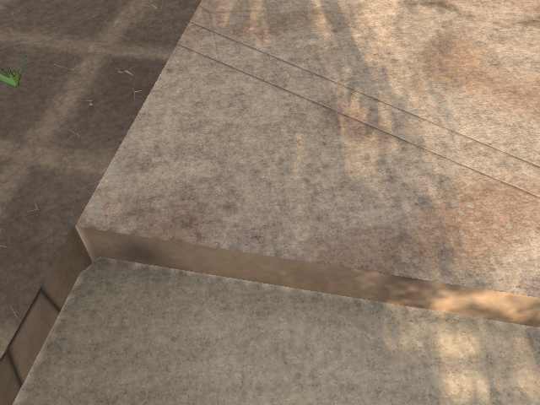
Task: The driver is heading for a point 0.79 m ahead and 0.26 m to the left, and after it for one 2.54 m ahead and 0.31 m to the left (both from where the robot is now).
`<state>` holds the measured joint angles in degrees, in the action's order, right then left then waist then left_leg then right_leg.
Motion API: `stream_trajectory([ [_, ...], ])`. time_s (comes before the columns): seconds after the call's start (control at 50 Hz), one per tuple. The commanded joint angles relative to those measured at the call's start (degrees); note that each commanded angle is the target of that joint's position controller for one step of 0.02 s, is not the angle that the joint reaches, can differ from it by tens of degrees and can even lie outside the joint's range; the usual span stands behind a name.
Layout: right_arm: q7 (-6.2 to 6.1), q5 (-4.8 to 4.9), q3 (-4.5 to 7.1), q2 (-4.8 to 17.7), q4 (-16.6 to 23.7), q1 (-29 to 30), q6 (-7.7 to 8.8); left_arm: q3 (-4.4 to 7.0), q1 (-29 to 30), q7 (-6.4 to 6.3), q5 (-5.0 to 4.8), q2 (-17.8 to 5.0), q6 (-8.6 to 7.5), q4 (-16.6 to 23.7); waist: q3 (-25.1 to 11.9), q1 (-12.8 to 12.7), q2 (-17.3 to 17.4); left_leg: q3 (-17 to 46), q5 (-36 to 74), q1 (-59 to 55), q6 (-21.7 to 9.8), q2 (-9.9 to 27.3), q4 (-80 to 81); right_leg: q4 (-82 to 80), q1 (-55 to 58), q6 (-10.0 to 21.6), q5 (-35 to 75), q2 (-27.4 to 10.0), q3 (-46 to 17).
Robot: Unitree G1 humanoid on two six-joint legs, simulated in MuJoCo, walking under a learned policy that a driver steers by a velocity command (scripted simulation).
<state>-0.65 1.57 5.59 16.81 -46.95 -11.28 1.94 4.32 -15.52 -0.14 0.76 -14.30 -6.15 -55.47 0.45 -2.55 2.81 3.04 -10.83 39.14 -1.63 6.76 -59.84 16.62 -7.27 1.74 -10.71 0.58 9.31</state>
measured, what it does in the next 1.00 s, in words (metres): walks ahead, turning left: left foot, then right foot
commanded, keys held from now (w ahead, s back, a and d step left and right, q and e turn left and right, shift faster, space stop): w+q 0.80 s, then w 0.20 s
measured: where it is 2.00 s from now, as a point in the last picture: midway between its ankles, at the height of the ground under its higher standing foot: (190, 344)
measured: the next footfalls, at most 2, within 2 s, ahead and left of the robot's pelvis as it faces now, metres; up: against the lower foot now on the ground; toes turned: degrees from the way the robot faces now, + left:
left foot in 0.26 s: +0.30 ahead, +0.16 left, +0.00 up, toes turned +13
right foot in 0.76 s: +0.62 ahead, +0.06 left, +0.00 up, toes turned +30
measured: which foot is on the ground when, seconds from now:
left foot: up 0.00-0.24, down 0.26-0.76, up 0.78-1.00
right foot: down 0.00-0.28, up 0.30-0.74, down 0.76-1.00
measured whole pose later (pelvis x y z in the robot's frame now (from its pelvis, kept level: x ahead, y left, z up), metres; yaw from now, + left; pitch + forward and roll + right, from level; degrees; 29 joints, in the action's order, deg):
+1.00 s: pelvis +0.54 +0.14 +0.00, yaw +33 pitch +2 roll -1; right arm -0.5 0.2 3.6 16.9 -38.0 -10.6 2.5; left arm 3.5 -17.8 0.4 0.4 -15.4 -5.8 -49.6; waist 0.7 -3.1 3.0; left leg 4.1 -16.2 35.4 -0.1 3.3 -57.3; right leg 18.5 -9.9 1.7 -10.7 1.3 3.5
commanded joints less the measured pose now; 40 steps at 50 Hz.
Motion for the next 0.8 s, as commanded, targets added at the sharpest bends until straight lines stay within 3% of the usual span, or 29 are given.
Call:
stream_trajectory([
  [0.02, 0.91, -0.22, -0.29, 0.3, 3.7, 0.1, 0.20, 1.70, 4.4, -0.75, -0.04, -8.5, -0.78, 3.9, 1.4, 2.0, -6.0, 1.4, 8.7, 1.6, 0.4, 1.9, 7.5, -9.9, 0.2, 8.0, 12.2, -15.8, -6.2],
  [0.12, 2.86, -0.37, -1.20, -0.1, 7.8, 10.2, 0.47, 2.29, 0.0, -1.13, -0.92, -10.7, 0.56, 3.4, 4.3, -1.6, -5.0, -3.7, 11.4, 1.3, -0.6, 0.3, 19.2, -9.0, 6.5, 6.7, 13.2, -16.8, -0.5],
  [0.18, 3.84, -0.23, -0.95, 1.1, 9.9, 12.1, 0.31, 2.76, -1.0, -1.06, -1.73, -12.1, 1.85, 3.1, 4.6, -0.9, -6.0, -6.3, 5.2, -0.2, -2.8, -1.7, 22.5, -4.3, 11.8, 5.2, 22.9, -18.3, 1.7],
  [0.22, 3.99, -0.25, 0.28, 3.4, 9.9, 7.8, 0.05, 3.22, 0.0, -1.22, -2.19, -13.7, 2.59, 3.6, 0.6, 2.6, -8.2, -9.6, -0.5, -8.6, -5.1, -5.8, 22.7, 5.0, 13.1, 4.0, 42.5, -18.2, 3.5],
  [0.24, 3.89, -0.03, 1.58, 5.5, 8.2, 0.6, 0.04, 3.29, 1.0, -1.29, -2.45, -14.1, 3.11, 4.0, -3.1, 6.9, -8.0, -11.1, 0.1, -18.0, -6.9, -8.7, 25.4, 15.2, 11.5, 3.0, 48.5, -16.8, 4.9],
  [0.26, 3.01, 0.05, 3.78, 9.4, 5.3, -9.4, -0.21, 2.80, 0.7, -1.45, -2.03, -13.1, 3.15, 4.4, -8.3, 11.4, -5.6, -9.1, 2.9, -34.4, -9.2, -10.3, 28.0, 29.4, 2.9, 0.6, 42.7, -14.5, 5.9],
  [0.28, 1.74, 0.07, 5.32, 15.8, 4.2, -13.6, -0.61, 0.90, -1.1, -1.21, 0.47, -6.7, 2.42, 6.7, -11.5, 9.5, 7.5, 13.6, 2.2, -51.3, -14.6, 3.2, 29.8, 49.9, -18.6, -2.5, 3.9, -8.8, 5.6],
  [0.3, 2.20, -0.54, 4.76, 17.5, 6.6, -12.1, 0.49, -0.49, -2.0, -0.45, -0.29, -4.4, -0.26, 9.2, -20.9, 6.4, 11.7, 44.9, -8.2, -62.0, -24.3, 13.0, 40.8, 63.1, -34.1, -3.9, -24.6, 1.1, -8.3],
  [0.32, 2.67, -1.04, 3.21, 12.3, 6.4, -12.4, 1.27, 0.65, 5.6, 0.26, -2.84, -9.2, -2.07, 10.7, -17.4, 9.7, 4.1, 40.5, -7.3, -61.0, -20.7, 11.9, 44.1, 65.2, -40.8, -2.5, -20.3, -1.7, -14.1],
  [0.34, 2.63, -0.86, 2.54, 10.0, 6.3, -10.0, 1.93, 0.48, 7.3, 0.43, -3.34, -9.2, -2.95, 11.4, -11.2, 8.3, 2.9, 31.5, -2.8, -54.1, -18.4, 9.9, 43.5, 61.5, -42.0, -1.0, -14.9, -4.2, -13.5],
  [0.36, 2.56, -0.62, 1.98, 8.2, 7.1, -5.3, 2.20, 0.54, 6.6, -0.14, -1.96, -8.8, -3.05, 10.1, -7.6, 5.3, -2.1, 25.0, 2.3, -44.9, -16.2, 7.3, 43.5, 56.5, -37.7, -0.8, -10.7, -6.8, -13.8],
  [0.38, 2.40, -0.86, 1.29, 6.3, 8.1, -1.8, 2.30, 1.11, 5.6, -0.47, -0.95, -9.7, -2.50, 9.5, -5.5, 3.1, -1.7, 20.4, 7.8, -37.6, -15.1, 5.6, 44.4, 51.8, -33.1, -1.2, -8.5, -8.3, -14.0],
  [0.4, 2.15, -1.36, 0.92, 5.7, 8.8, -0.3, 2.33, 1.35, 4.8, -0.35, -0.75, -9.8, -1.61, 9.4, -4.8, 1.6, -0.7, 18.7, 10.1, -33.2, -14.8, 4.5, 45.8, 49.8, -29.7, -1.6, -7.2, -9.0, -14.2],
  [0.44, 1.52, -1.05, 1.09, 6.6, 8.7, -1.0, 2.64, 1.19, 4.9, -0.30, 0.03, -8.3, -0.38, 10.1, -4.1, 1.0, -0.9, 15.9, 14.9, -29.1, -15.3, 3.3, 47.2, 45.0, -27.8, -3.2, -4.9, -8.3, -13.2],
  [0.48, 0.65, -0.78, 1.50, 8.2, 8.3, -2.6, 2.76, 0.85, 8.6, -0.43, 0.45, -7.1, 0.08, 11.5, -2.5, 1.7, -1.1, 13.1, 16.0, -27.2, -14.8, 1.8, 48.0, 37.5, -28.8, -4.8, 0.9, -7.0, -12.4],
  [0.56, -0.12, -0.51, 1.64, 8.7, 7.7, -5.6, 2.21, -0.15, 16.9, 0.22, -0.23, -5.4, -0.38, 14.0, -0.5, 5.0, 1.4, 10.2, 8.5, -24.7, -11.4, -1.6, 47.4, 19.4, -24.7, -5.3, 14.5, -3.1, -11.8],
  [0.62, -0.09, -0.30, 1.72, 8.7, 6.6, -8.1, 1.96, -0.28, 20.7, 0.68, -1.03, -6.3, -0.72, 16.0, 0.1, 6.4, 2.6, 13.1, 6.4, -26.1, -10.5, -0.3, 45.3, 14.2, -22.2, -4.8, 15.9, -1.5, -12.4],
  [0.66, -0.38, -0.27, 1.52, 7.9, 6.4, -8.8, 1.44, 0.04, 19.4, 1.29, -1.06, -7.8, -1.16, 15.9, -0.6, 5.9, 3.2, 16.4, 5.3, -29.5, -10.0, 1.1, 41.2, 12.5, -20.8, -4.2, 13.3, -1.1, -13.5],
  [0.7, -0.69, -0.47, 1.47, 7.8, 6.7, -8.1, 0.95, 0.54, 17.6, 1.51, -1.07, -9.1, -1.78, 15.7, -0.9, 4.4, 4.7, 19.4, 7.6, -31.3, -9.3, 1.6, 37.2, 11.0, -17.6, -2.9, 7.1, -0.3, -13.0],
  [0.72, -0.73, -0.52, 1.19, 7.2, 7.2, -7.1, 0.84, 1.12, 13.4, 1.30, -0.74, -9.8, -2.15, 14.7, -2.6, 1.9, 5.3, 19.3, 12.9, -31.1, -8.2, -0.1, 33.2, 8.6, -11.7, -1.6, 6.8, 0.6, -11.7],
  [0.74, -0.60, -0.63, 0.41, 5.2, 7.8, -6.3, 0.99, 2.02, 7.1, 0.97, 0.05, -11.7, -2.54, 13.5, -7.1, -1.4, 4.7, 17.1, 15.9, -28.3, -6.1, -3.5, 24.3, 8.0, -1.2, 0.6, 7.5, -2.1, -13.3],
  [0.76, -0.55, -1.71, -0.82, 2.2, 9.5, -6.3, 1.23, 2.82, -1.8, 0.37, 0.75, -15.4, -2.52, 13.1, -15.7, -4.4, -2.2, 12.0, 4.3, -20.7, -3.5, -7.1, 8.6, 9.1, 13.3, 4.7, 7.0, -13.4, -24.2],
  [0.78, -0.37, 0.13, -1.73, -0.7, 11.2, -15.1, 2.03, 3.72, -5.3, 0.59, 1.09, -19.1, -1.85, 11.0, -19.5, 0.7, -22.2, 6.9, -24.9, 0.6, -0.4, -13.5, -8.0, 3.6, 28.5, 15.0, -0.5, -25.6, -51.7],
  [0.8, -0.59, 1.09, -0.67, 6.2, 9.2, -14.5, 1.93, 2.73, -3.7, 0.73, -0.70, -13.6, -1.65, 11.8, -15.5, -0.7, -15.3, 8.5, -22.1, 7.0, 0.2, -8.2, -15.1, 1.5, 25.6, 14.1, -14.4, -25.7, -54.4],
])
